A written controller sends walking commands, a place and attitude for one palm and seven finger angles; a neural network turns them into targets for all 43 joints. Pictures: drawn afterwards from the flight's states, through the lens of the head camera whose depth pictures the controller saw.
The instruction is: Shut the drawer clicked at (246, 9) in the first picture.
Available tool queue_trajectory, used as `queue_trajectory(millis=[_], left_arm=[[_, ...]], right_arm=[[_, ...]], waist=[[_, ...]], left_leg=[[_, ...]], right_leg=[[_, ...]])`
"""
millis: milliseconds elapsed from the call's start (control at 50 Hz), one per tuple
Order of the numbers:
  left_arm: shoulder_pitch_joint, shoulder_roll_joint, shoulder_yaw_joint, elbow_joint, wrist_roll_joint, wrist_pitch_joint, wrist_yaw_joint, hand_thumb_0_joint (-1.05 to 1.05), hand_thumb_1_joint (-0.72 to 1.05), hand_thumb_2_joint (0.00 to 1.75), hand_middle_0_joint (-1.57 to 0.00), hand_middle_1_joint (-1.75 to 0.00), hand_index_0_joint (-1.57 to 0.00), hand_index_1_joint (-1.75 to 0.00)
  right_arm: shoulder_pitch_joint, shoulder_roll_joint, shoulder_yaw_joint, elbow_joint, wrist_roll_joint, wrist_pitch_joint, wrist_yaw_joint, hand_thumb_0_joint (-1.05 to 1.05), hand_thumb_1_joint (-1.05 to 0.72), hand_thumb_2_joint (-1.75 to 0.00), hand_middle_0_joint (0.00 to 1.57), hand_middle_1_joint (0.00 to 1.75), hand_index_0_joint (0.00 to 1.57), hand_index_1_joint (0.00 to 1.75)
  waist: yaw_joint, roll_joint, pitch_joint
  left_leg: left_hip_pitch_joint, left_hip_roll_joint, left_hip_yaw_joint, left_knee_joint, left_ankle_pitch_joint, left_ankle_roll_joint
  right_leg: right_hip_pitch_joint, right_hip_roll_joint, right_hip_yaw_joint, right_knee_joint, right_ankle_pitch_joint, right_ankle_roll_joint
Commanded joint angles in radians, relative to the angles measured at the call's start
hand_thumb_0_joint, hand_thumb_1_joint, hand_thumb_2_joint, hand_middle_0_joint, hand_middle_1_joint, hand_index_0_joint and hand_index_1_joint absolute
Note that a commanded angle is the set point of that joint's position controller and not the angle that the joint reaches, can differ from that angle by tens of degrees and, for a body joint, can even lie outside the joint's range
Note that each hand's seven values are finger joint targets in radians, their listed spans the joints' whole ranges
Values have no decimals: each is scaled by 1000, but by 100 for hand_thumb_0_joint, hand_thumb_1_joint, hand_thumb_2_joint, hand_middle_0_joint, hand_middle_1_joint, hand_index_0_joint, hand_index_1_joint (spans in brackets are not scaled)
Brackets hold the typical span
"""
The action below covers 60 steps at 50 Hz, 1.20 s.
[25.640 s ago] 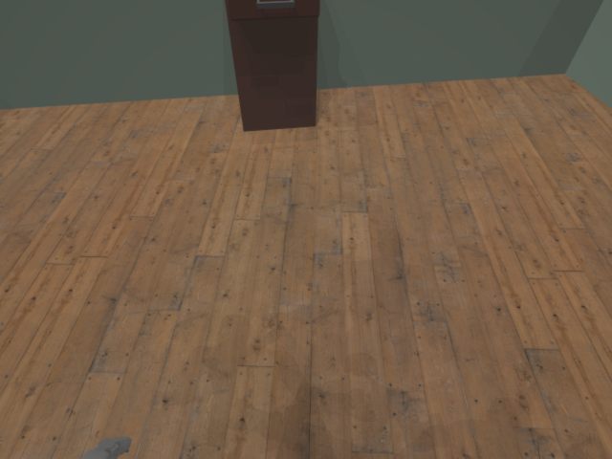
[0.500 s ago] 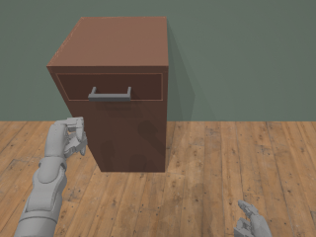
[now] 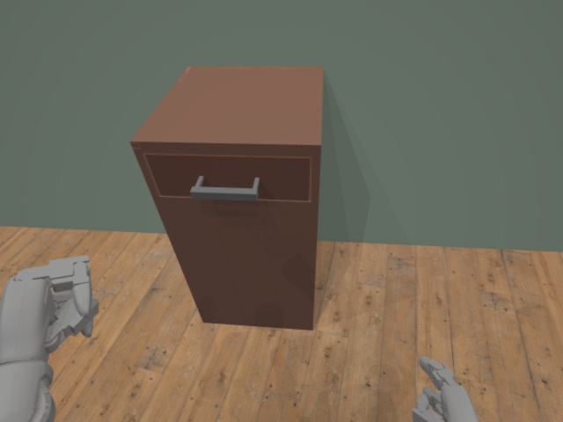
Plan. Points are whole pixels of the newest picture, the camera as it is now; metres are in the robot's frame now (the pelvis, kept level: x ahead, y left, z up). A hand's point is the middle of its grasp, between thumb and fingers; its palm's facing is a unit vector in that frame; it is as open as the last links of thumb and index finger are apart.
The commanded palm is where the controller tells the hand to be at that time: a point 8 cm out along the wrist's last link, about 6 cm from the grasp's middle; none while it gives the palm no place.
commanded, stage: draw the hand back to the body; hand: left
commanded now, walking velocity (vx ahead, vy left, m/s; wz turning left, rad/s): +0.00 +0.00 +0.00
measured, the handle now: (226, 187) +0.62 +0.22 -0.03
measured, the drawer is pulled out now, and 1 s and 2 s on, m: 0.00 0.00 0.00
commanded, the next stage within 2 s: step back with the hand held close in 0.22 s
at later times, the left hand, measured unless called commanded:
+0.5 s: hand (71, 295) +0.19 +0.25 +0.17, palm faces +0.39 -0.81 -0.44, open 3.2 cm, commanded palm +0.13 +0.29 +0.17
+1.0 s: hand (27, 363) +0.12 +0.27 +0.15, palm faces +0.36 -0.81 -0.47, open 3.2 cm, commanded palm +0.07 +0.31 +0.17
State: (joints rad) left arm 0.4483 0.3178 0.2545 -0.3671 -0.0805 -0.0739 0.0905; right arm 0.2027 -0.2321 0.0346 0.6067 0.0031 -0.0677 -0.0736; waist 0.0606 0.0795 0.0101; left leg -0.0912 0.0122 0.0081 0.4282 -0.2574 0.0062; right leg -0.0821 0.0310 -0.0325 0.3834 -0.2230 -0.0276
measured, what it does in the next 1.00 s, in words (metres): shifts its weight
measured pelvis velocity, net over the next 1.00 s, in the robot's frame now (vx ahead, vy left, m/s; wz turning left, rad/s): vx -0.07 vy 0.03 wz -0.02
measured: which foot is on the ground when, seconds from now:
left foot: down 0.00-1.00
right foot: down 0.00-1.00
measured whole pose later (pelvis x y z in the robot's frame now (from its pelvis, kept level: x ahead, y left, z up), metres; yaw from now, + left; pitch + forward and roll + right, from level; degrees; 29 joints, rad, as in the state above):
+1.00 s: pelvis -0.07 +0.03 -0.01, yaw -1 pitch +0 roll -1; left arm 0.60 0.35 0.36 -0.52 -0.02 -0.21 0.13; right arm 0.18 -0.21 -0.01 0.53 0.01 -0.04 -0.07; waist 0.01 0.03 0.01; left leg -0.35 -0.02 0.05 0.56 -0.21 0.06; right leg -0.34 0.00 0.00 0.51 -0.16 0.02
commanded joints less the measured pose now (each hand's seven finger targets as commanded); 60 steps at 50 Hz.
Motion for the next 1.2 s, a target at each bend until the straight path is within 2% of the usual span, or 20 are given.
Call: queue_trajectory(millis=[0,140,220,320,340,360,380,440,480,560,600,660,740,780,900,980,1040,1100,1140,1180], left_arm=[[-3,190,142,-314,4,-88,20,0,90,90,-140,-160,-140,-160],[-52,143,100,-225,16,-80,20,0,90,90,-140,-160,-140,-160],[-55,172,129,-275,21,-95,33,0,90,90,-140,-160,-140,-160],[-35,179,137,-327,23,-98,39,0,90,90,-140,-160,-140,-160],[-215,352,320,-414,25,-160,49,0,90,90,-140,-160,-140,-160],[-30,222,231,-281,25,-160,37,0,90,90,-140,-160,-140,-160],[31,182,192,-248,29,-152,29,0,90,90,-140,-160,-140,-160],[71,154,167,-248,32,-165,20,0,90,90,-140,-160,-140,-160],[122,158,176,-237,31,-169,23,0,90,90,-140,-160,-140,-160],[185,209,236,-290,24,-181,35,0,90,90,-140,-160,-140,-160],[200,220,244,-332,23,-183,38,0,90,90,-140,-160,-140,-160],[214,234,256,-381,24,-185,46,0,90,90,-140,-160,-140,-160],[201,222,241,-390,34,-186,50,0,90,90,-140,-160,-140,-160],[197,207,231,-368,40,-186,53,0,90,90,-140,-160,-140,-160],[157,189,220,-330,54,-197,58,0,90,90,-140,-160,-140,-160],[119,196,219,-373,68,-219,67,0,90,90,-140,-160,-140,-160],[94,215,229,-418,74,-234,76,0,90,90,-140,-160,-140,-160],[107,203,224,-421,77,-243,86,0,90,90,-140,-160,-140,-160],[118,216,248,-428,81,-249,88,0,90,90,-140,-160,-140,-160],[135,214,263,-423,90,-259,86,0,90,90,-140,-160,-140,-160]], right_arm=[[-144,-83,-38,-169,-7,-84,-9,0,-90,-90,20,30,20,30],[-131,-97,-47,-144,-5,-90,-21,0,-90,-90,20,30,20,30],[-133,-92,-46,-148,-12,-103,-24,0,-90,-90,20,30,20,30],[-134,-87,-40,-144,-16,-123,-19,0,-90,-90,20,30,20,30],[-120,-104,-26,-197,-9,-99,-11,0,-90,-90,20,30,20,30],[-128,-97,-44,-158,-14,-77,-12,0,-90,-90,20,30,20,30],[-127,-103,-52,-160,-16,-59,-3,0,-90,-90,20,30,20,30],[-128,-113,-67,-169,-18,-27,4,0,-90,-90,20,30,20,30],[-120,-110,-76,-177,-10,-9,9,0,-90,-90,20,30,20,30],[-127,-103,-89,-204,-2,15,5,0,-90,-90,20,30,20,30],[-128,-100,-93,-220,2,22,3,0,-90,-90,20,30,20,30],[-125,-101,-93,-231,2,20,-6,0,-90,-90,20,30,20,30],[-117,-111,-96,-230,-3,9,-14,0,-90,-90,20,30,20,30],[-105,-110,-96,-227,-2,4,-15,0,-90,-90,20,30,20,30],[-96,-112,-96,-224,1,-15,-14,0,-90,-90,20,30,20,30],[-86,-115,-94,-227,-4,-31,-16,0,-90,-90,20,30,20,30],[-77,-126,-96,-224,-9,-42,-19,0,-90,-90,20,30,20,30],[-72,-123,-88,-222,-11,-56,-21,0,-90,-90,20,30,20,30],[-84,-128,-88,-221,-12,-63,-25,0,-90,-90,20,30,20,30],[-85,-122,-91,-224,-11,-70,-26,0,-90,-90,20,30,20,30]], waist=[[9,-34,-55],[-15,-71,71],[8,-43,-41],[15,12,-66],[-32,61,58],[-39,-36,56],[-44,-63,53],[-51,-33,0],[-51,-53,-73],[-41,-76,-196],[-40,-73,-225],[-38,-16,-239],[-45,23,-190],[-51,10,-157],[-66,-61,-61],[-72,-94,-46],[-77,-64,-52],[-78,-5,-51],[-70,84,-73],[-60,112,-102]], left_leg=[[0,2,8,-49,183,22],[-10,3,6,-63,87,26],[19,2,-2,-65,126,27],[17,0,-4,-61,193,16],[-67,0,-25,-65,99,28],[-78,4,-34,-41,103,33],[-67,6,-31,-39,127,33],[-69,19,-24,-52,195,28],[-67,31,-22,-55,249,27],[-77,42,-30,-46,398,22],[-81,49,-29,-37,439,23],[-120,59,-38,-34,463,23],[-210,78,-51,-57,357,37],[-283,90,-62,-73,277,46],[-486,84,-84,-89,-159,71],[-479,63,-92,-38,-285,71],[-439,61,-107,2,-325,66],[-487,91,-150,-70,-349,74],[-610,147,-208,-177,-394,94],[-718,198,-235,-213,-411,120]], right_leg=[[-2,-28,35,-90,128,6],[-89,-25,40,-140,-7,13],[-17,-32,34,-101,39,7],[21,-30,38,-80,132,1],[-77,-59,147,-137,154,-1],[-116,-82,143,-144,142,0],[-133,-81,143,-153,143,1],[-112,-79,110,-121,207,9],[-70,-77,88,-82,267,19],[7,-69,52,-2,398,31],[12,-64,50,32,429,38],[25,-57,47,76,437,43],[14,-42,55,117,369,49],[25,-41,57,148,327,50],[7,-57,121,127,155,39],[-95,-74,166,43,-68,27],[-183,-80,179,4,-209,18],[-153,-44,138,80,-167,28],[-11,5,92,234,-27,43],[118,34,72,377,93,54]])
